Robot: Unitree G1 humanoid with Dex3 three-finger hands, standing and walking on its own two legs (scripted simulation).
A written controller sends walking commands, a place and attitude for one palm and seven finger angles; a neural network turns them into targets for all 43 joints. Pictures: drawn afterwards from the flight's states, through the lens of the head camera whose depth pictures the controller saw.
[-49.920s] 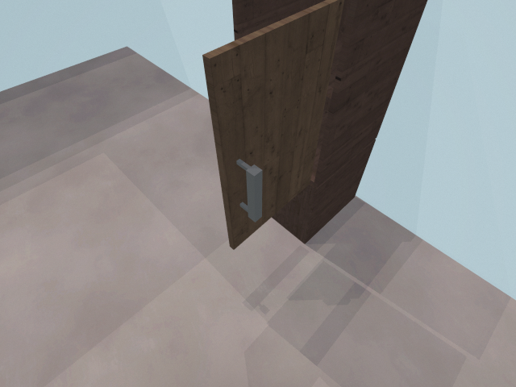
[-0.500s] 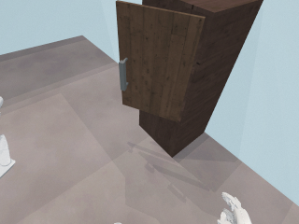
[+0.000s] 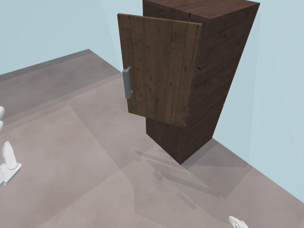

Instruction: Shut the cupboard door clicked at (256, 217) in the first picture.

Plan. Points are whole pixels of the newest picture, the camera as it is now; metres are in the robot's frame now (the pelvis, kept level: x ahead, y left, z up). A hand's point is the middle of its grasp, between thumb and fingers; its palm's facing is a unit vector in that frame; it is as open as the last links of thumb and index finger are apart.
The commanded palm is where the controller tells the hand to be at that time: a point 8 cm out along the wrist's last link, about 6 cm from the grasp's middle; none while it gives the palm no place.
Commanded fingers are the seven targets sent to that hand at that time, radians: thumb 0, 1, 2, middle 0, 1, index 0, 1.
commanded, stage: let the arm hang, fingers relaxed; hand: left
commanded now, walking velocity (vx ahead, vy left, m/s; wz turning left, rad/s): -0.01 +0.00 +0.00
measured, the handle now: (128, 82) +0.86 +0.17 -0.09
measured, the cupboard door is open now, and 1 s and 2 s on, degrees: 28 28 28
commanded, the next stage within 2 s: look to check the result in 1.16 s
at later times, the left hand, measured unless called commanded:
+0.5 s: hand out of the picture +0.00 +0.23 -0.18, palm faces +0.08 -0.98 -0.19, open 7.0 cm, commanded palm none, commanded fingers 0.00 0.90 0.90 -0.20 -0.30 -0.20 -0.30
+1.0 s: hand out of the picture +0.01 +0.26 -0.17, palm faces +0.02 -0.97 -0.24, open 7.4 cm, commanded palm none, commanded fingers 0.00 0.90 0.90 -0.20 -0.30 -0.20 -0.30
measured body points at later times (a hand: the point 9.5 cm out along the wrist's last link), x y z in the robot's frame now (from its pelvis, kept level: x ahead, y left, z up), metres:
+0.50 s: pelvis +0.00 +0.04 +0.00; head +0.01 +0.06 +0.45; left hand +0.00 +0.28 -0.16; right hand +0.06 -0.19 -0.14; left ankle +0.03 +0.15 -0.74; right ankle -0.01 -0.07 -0.74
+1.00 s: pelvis +0.00 +0.06 +0.00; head +0.00 +0.06 +0.45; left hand +0.01 +0.31 -0.15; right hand +0.02 -0.20 -0.15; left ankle +0.03 +0.15 -0.74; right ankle -0.01 -0.07 -0.74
